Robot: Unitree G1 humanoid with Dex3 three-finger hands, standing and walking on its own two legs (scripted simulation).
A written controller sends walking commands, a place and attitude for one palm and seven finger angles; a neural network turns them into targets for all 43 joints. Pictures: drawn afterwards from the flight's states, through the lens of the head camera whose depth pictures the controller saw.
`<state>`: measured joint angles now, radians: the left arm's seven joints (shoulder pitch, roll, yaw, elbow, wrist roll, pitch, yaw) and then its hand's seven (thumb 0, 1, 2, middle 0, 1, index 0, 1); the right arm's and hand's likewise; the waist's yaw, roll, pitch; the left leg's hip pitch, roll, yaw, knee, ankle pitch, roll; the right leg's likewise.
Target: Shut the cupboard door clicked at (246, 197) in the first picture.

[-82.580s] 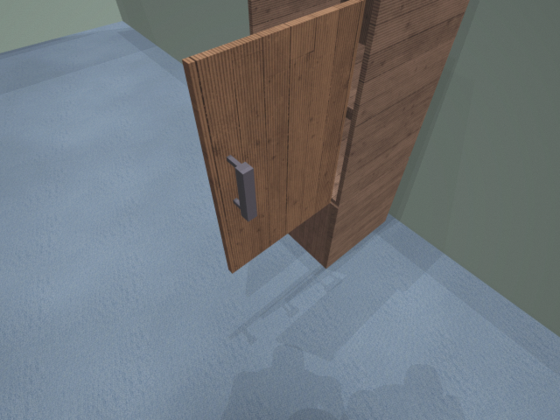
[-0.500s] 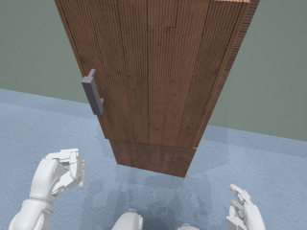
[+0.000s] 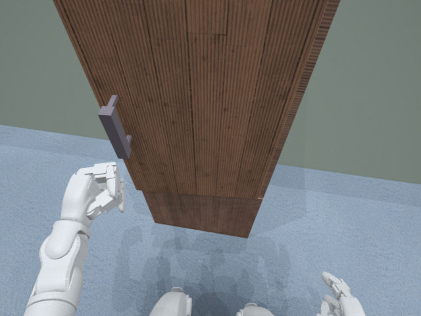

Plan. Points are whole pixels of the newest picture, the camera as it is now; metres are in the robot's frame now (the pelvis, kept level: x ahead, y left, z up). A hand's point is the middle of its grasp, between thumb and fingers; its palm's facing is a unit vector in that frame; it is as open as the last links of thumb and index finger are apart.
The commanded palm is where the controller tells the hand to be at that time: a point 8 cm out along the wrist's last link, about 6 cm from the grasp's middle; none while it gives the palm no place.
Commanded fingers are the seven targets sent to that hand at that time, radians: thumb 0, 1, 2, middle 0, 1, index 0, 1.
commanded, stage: bring the fist close to the handle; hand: left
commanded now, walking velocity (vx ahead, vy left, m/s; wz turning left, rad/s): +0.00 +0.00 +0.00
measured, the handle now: (119, 127) +0.48 +0.22 +0.06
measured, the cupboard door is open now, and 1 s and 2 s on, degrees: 5 5 0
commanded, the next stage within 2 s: push the door shut along its arc in 0.78 s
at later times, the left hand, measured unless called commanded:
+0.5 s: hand (129, 158) +0.39 +0.18 +0.07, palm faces -0.04 -1.00 -0.03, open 3.1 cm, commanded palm +0.36 +0.24 +0.06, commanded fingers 0.00 0.90 0.90 -1.30 -1.50 -1.30 -1.50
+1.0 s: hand (127, 161) +0.39 +0.19 +0.06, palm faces -0.06 -1.00 -0.03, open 3.1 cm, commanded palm +0.38 +0.24 +0.06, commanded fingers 0.00 0.90 0.90 -1.30 -1.50 -1.30 -1.50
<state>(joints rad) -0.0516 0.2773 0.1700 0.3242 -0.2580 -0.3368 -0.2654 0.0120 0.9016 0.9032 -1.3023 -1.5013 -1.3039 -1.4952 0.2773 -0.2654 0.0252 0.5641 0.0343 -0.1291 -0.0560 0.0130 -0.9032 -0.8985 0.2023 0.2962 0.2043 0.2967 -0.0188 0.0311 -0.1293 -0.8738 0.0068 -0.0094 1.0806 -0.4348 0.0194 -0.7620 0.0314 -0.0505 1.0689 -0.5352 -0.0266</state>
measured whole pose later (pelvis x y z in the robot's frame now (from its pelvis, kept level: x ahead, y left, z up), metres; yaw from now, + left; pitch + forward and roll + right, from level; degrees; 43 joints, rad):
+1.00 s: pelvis +0.00 +0.00 +0.00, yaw +0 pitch +15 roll -2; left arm -0.42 0.32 0.23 0.74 -0.21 -0.40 -0.29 0.01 0.90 0.90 -1.30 -1.50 -1.30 -1.50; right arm 0.28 -0.26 0.02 0.59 0.04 -0.05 -0.04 0.01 -0.90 -0.90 0.20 0.30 0.20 0.30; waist -0.05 0.02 -0.13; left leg -0.91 0.01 -0.01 1.07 -0.43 0.03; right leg -0.80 0.03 -0.05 1.06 -0.52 -0.02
